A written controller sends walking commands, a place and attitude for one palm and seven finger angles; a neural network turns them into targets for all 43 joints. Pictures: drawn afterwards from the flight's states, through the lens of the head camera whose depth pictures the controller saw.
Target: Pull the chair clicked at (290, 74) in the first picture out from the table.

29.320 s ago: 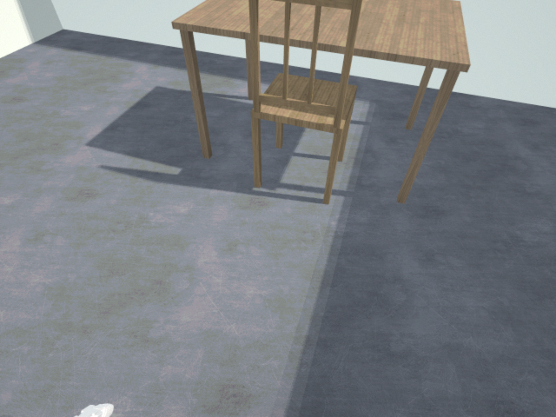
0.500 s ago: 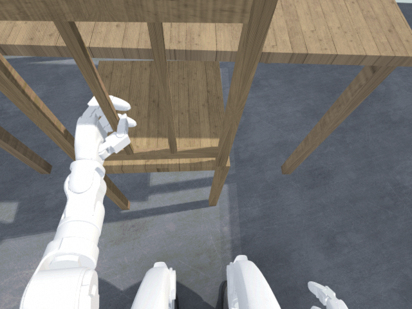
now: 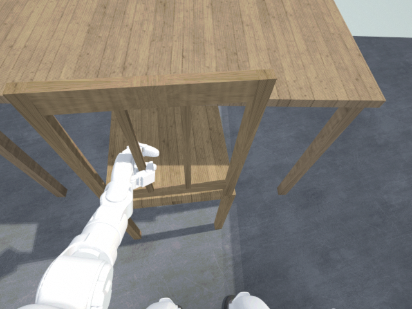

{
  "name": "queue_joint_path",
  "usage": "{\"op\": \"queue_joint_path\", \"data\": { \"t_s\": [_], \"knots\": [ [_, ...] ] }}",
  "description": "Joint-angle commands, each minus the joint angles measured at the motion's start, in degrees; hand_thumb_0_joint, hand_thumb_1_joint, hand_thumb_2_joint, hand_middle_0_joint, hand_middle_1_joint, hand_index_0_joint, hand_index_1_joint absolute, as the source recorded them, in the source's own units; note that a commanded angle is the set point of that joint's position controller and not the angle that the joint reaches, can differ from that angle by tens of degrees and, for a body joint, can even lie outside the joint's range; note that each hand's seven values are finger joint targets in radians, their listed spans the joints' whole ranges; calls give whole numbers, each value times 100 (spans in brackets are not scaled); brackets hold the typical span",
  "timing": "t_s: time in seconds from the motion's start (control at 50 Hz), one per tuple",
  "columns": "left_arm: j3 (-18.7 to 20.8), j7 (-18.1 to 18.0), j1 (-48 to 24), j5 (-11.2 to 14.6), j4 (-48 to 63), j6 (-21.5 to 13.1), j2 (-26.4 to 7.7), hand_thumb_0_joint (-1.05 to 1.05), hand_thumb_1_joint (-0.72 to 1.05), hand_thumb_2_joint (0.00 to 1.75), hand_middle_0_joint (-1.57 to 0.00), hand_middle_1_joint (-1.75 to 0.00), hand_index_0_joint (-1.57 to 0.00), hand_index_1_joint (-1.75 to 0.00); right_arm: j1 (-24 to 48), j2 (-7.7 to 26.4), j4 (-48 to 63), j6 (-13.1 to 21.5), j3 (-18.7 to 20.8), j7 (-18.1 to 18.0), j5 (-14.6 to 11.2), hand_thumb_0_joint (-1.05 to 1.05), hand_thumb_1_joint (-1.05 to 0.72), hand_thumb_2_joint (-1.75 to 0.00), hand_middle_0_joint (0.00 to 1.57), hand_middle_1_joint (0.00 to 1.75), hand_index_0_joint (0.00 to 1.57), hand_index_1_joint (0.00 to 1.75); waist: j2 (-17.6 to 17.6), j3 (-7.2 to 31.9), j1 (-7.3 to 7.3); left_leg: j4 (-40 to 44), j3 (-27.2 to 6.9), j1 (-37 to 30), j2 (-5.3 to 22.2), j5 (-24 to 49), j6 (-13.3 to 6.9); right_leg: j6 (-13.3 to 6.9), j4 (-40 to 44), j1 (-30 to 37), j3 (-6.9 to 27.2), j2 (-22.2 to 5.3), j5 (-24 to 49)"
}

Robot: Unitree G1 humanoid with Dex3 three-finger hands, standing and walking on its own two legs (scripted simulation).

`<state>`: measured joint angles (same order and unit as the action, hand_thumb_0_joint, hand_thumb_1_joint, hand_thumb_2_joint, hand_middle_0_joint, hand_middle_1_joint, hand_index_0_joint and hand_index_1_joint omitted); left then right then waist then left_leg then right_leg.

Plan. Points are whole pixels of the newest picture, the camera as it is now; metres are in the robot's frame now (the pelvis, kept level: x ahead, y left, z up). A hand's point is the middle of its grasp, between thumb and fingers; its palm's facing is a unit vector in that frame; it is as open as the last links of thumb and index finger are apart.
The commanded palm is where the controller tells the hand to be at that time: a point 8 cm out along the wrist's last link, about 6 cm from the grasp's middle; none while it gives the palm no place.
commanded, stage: step backward, pulling the chair out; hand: left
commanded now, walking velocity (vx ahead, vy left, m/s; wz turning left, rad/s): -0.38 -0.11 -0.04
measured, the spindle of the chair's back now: (139, 159) +0.42 +0.14 -0.03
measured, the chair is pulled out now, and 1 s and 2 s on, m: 0.06 0.24 0.38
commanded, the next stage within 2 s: none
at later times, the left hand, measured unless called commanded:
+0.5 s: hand (156, 218) +0.30 +0.09 -0.05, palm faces +0.01 -0.99 -0.14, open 4.9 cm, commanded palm +0.31 +0.15 -0.05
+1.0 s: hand (148, 258) +0.22 +0.11 -0.06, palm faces +0.08 -0.98 -0.19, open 5.0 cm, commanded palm +0.23 +0.16 -0.05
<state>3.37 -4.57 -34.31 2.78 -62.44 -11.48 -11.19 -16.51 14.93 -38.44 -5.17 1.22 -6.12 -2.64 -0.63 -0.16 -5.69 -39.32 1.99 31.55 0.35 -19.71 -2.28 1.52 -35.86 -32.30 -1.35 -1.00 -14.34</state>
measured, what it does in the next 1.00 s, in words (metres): walks backwards: right foot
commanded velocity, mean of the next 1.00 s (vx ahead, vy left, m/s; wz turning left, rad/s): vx -0.38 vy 0.03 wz -0.01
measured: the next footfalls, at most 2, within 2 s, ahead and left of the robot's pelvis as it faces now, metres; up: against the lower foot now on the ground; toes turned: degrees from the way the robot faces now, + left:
right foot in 0.74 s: -0.03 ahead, -0.15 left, +0.00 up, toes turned -1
left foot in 1.12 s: -0.14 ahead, +0.12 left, +0.00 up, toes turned +0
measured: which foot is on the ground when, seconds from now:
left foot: down 0.00-0.92, up 0.94-1.00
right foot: down 0.00-0.60, up 0.62-0.72, down 0.74-1.00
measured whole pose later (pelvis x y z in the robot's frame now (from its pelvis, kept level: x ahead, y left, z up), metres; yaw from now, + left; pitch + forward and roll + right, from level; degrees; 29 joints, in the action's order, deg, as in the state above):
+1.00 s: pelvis -0.13 -0.04 +0.00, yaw +0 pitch +2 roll +1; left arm 3.8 -6.3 -26.9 3.9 -61.7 -14.7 -9.2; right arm -10.7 13.3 -46.2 3.6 -0.4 -6.7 -2.0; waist -1.4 -7.5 -2.3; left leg -45.6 -0.2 29.9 -0.2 -23.1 1.9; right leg -0.5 -38.4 -26.0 -0.6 -1.5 -14.2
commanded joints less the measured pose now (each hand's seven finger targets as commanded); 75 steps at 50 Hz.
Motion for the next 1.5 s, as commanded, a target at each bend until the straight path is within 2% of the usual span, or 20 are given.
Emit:
{"op": "queue_joint_path", "data": {
  "t_s": [0.0,0.16,0.38,0.48,0.54,0.58,0.66,0.76,0.8,0.9,0.96,1.04,1.1,1.14,1.18,1.24,1.32,1.38,1.42,1.48],
  "knots": [
    [-59,2,-1613,-166,1128,-385,-751,0,90,90,-50,-145,-50,-145,-467,760,302,216,255,-35,19,0,-90,-90,20,30,20,30,-927,2461,148,507,-922,-1962,1065,4269,112,-162,-173,1002,223,-219,1754],
    [154,-13,-1581,-183,1350,-513,-1036,0,90,90,-50,-145,-50,-145,-311,772,233,382,299,-58,12,0,-90,-90,20,30,20,30,-443,2336,215,595,-776,-1624,1164,3354,69,-190,-97,1462,344,-293,1911],
    [82,-223,-1609,-95,964,-431,-1311,0,90,90,-50,-145,-50,-145,-1,827,-171,766,227,-102,-150,0,-90,-90,20,30,20,30,662,1937,344,-281,-406,-970,104,-674,369,-670,1545,1712,1604,-1783,938],
    [-237,-233,-1735,-21,1224,-437,-889,0,90,90,-50,-145,-50,-145,80,945,-216,853,177,-212,-150,0,-90,-90,20,30,20,30,139,1946,219,1054,-689,-1614,595,1084,144,-142,703,1386,435,-782,887],
    [-532,-195,-1782,69,1301,-481,-499,0,90,90,-50,-145,-50,-145,261,886,63,885,161,-174,-171,0,-90,-90,20,30,20,30,-413,1613,379,1759,-1082,-1039,1142,-808,-109,-142,55,1239,267,-339,-1265],
    [-497,-188,-1824,54,1482,-436,-430,0,90,90,-50,-145,-50,-145,400,886,137,903,107,-218,-83,0,-90,-90,20,30,20,30,-1130,1377,437,2358,-1801,-668,1637,-1384,-352,-182,-1189,1184,141,-100,-985],
    [-312,-188,-1677,23,1394,-504,-574,0,90,90,-50,-145,-50,-145,210,816,-3,993,141,-225,2,0,-90,-90,20,30,20,30,-295,1548,415,1369,-1341,-1433,1633,925,-393,-180,-550,1235,249,-136,-712],
    [-324,-165,-1467,-248,1288,-584,-694,0,90,90,-50,-145,-50,-145,283,852,-108,1028,143,-161,131,0,-90,-90,20,30,20,30,-938,1236,373,1284,-1006,-1181,1280,738,-42,-247,-37,1303,368,-287,37],
    [-126,-208,-1518,-156,1306,-606,-895,0,90,90,-50,-145,-50,-145,301,805,-110,1046,181,-162,67,0,-90,-90,20,30,20,30,-532,1490,398,1077,-938,-1218,1231,497,-34,-248,56,1340,460,-231,-203],
    [29,-316,-1357,-165,1144,-634,-1356,0,90,90,-50,-145,-50,-145,351,653,-216,1066,169,-164,12,0,-90,-90,20,30,20,30,1057,1520,392,-845,-335,-1311,127,-477,455,-845,1794,802,2180,-1838,-700],
    [171,-288,-1121,-209,1184,-548,-1411,0,90,90,-50,-145,-50,-145,529,666,-247,1068,109,-124,45,0,-90,-90,20,30,20,30,953,1602,479,-1218,-679,-767,20,-661,454,-955,1440,1581,1937,-2012,1303],
    [53,-250,-1113,-161,1274,-466,-1146,0,90,90,-50,-145,-50,-145,328,707,-382,1053,57,-154,25,0,-90,-90,20,30,20,30,1008,1723,381,386,-599,-1125,162,-100,438,-629,741,2272,1187,-1655,2915],
    [-137,-212,-1235,-121,1496,-411,-906,0,90,90,-50,-145,-50,-145,273,900,-239,988,166,-224,41,0,-90,-90,20,30,20,30,-108,1794,444,1396,-985,-1775,977,3015,166,-104,-129,1971,462,-751,2747],
    [-291,-140,-1465,-107,1545,-414,-615,0,90,90,-50,-145,-50,-145,59,817,-175,899,225,-186,10,0,-90,-90,20,30,20,30,-1,2120,384,694,-668,-2311,1147,4132,166,-88,-117,1897,366,-556,2997],
    [-452,-65,-1901,-146,1841,-450,-521,0,90,90,-50,-145,-50,-145,263,713,-66,816,190,-176,103,0,-90,-90,20,30,20,30,-850,2217,330,999,-801,-1929,1224,3695,154,-68,-545,1997,231,-513,1860],
    [-180,-121,-1856,-168,1633,-517,-748,0,90,90,-50,-145,-50,-145,269,767,-50,800,237,-157,90,0,-90,-90,20,30,20,30,-997,1877,431,996,-795,-1304,1329,2807,68,-147,-507,2001,228,-365,897],
    [23,-146,-1679,-212,1365,-530,-1080,0,90,90,-50,-145,-50,-145,208,758,-83,831,265,-159,69,0,-90,-90,20,30,20,30,-295,1840,377,457,-482,-649,845,1159,318,-344,-35,2188,775,-890,1856],
    [163,-161,-1392,-164,1072,-478,-1381,0,90,90,-50,-145,-50,-145,85,731,-207,897,267,-137,11,0,-90,-90,20,30,20,30,978,1815,399,-584,-254,-1070,29,-1124,471,-678,1645,1354,1745,-1711,-19],
    [238,-195,-1438,-213,987,-452,-1396,0,90,90,-50,-145,-50,-145,165,705,-252,959,225,-111,45,0,-90,-90,20,30,20,30,1180,1827,468,-1149,-330,-1188,-39,-1213,436,-719,2035,1190,1727,-1845,-882],
    [230,-172,-1509,-196,971,-455,-1270,0,90,90,-50,-145,-50,-145,-12,723,-442,990,89,-112,70,0,-90,-90,20,30,20,30,1180,1965,265,255,-258,-1759,86,-502,360,-361,1448,1210,814,-1371,-164]
  ]
}}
